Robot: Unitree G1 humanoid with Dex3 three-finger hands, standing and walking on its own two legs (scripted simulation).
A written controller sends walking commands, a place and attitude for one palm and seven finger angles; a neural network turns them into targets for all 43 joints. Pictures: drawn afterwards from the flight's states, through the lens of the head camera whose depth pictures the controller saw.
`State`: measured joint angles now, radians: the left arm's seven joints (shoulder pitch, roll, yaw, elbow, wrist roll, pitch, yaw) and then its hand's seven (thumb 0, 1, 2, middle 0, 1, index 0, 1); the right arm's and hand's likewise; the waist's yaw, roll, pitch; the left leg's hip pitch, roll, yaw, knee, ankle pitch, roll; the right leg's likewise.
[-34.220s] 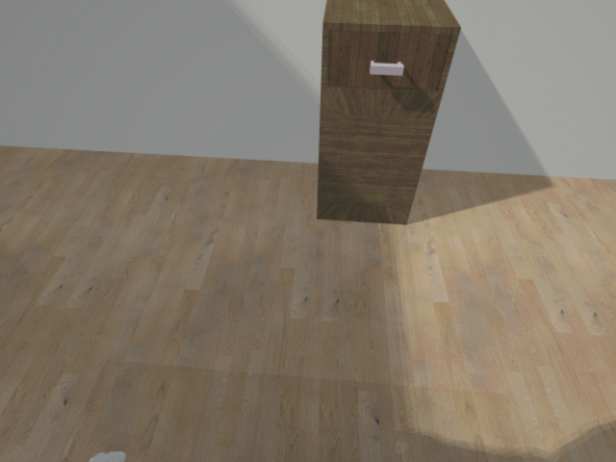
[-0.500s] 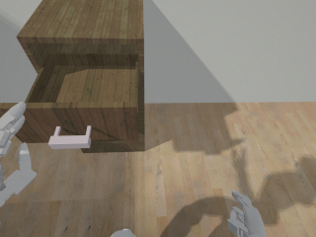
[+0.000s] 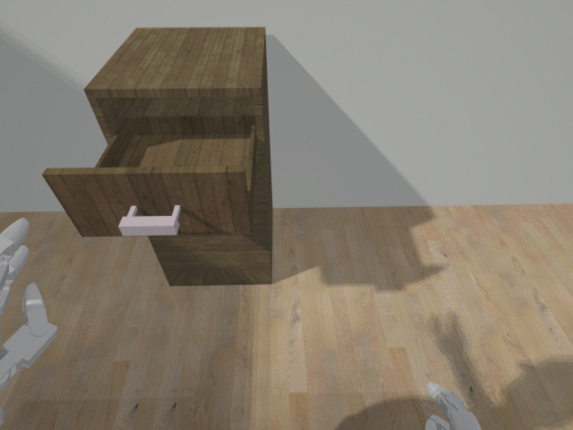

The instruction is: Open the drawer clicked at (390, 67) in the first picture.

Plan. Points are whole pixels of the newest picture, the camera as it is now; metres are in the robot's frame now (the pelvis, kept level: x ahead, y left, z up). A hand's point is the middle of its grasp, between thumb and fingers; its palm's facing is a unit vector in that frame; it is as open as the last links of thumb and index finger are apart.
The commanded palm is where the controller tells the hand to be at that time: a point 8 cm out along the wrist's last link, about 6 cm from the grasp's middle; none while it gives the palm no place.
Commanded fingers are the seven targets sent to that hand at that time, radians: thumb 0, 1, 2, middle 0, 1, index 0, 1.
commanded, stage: stop stepping back and stand still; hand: left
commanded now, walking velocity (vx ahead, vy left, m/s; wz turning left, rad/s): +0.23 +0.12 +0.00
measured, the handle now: (152, 217) +0.51 +0.29 -0.03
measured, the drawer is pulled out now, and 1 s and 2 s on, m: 0.29 0.29 0.29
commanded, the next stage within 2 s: let the arm hang, fingers relaxed in 0.40 s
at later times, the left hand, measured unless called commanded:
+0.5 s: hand (25, 379) +0.15 +0.26 +0.13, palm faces +0.41 -0.81 -0.42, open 7.4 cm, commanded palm none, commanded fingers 0.00 0.90 0.90 -0.20 -0.30 -0.20 -0.30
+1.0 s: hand out of the picture -0.03 +0.23 -0.17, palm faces +0.08 -0.97 -0.24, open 7.2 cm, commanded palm none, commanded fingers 0.00 0.90 0.90 -0.20 -0.30 -0.20 -0.30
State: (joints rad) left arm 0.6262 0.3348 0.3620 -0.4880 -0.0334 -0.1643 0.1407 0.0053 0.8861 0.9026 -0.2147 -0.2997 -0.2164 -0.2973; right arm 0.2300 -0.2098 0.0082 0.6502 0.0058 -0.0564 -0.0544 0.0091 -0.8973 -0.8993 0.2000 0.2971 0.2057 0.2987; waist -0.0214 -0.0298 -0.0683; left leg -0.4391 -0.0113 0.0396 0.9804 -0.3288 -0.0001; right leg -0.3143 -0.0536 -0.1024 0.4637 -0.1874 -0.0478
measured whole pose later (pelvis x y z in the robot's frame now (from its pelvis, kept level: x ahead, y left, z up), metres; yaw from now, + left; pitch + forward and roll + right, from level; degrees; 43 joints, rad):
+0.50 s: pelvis -0.03 +0.01 +0.00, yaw +2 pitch +0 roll +0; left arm 0.63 0.31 0.33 -0.49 -0.02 -0.18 0.14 0.01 0.89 0.90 -0.21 -0.30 -0.21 -0.30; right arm 0.22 -0.19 0.01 0.64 0.00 -0.08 -0.04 0.01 -0.90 -0.90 0.20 0.30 0.20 0.30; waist -0.01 -0.01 -0.02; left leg -0.33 0.01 0.06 0.69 -0.35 0.03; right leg -0.27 0.00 -0.10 0.45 -0.18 -0.06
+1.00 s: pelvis -0.03 +0.03 +0.00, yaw +4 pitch -1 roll -1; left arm 0.31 0.21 0.02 1.00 0.01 0.03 0.02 -0.01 0.94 0.90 -0.21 -0.30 -0.21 -0.30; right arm 0.31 -0.18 0.00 1.00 -0.02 0.02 -0.02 0.00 -0.91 -0.90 0.19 0.30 0.20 0.30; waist 0.00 0.01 0.07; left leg -0.21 -0.01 0.01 0.46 -0.23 0.02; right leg -0.22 0.03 -0.01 0.42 -0.18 -0.02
